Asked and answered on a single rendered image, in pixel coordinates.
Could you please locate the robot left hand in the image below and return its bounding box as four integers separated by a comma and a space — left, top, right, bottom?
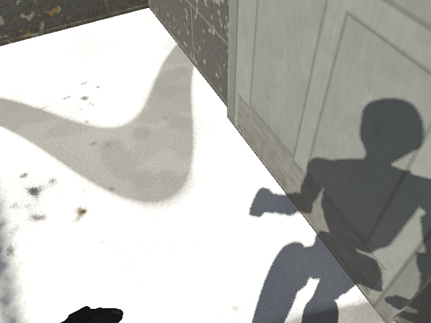
61, 306, 123, 323

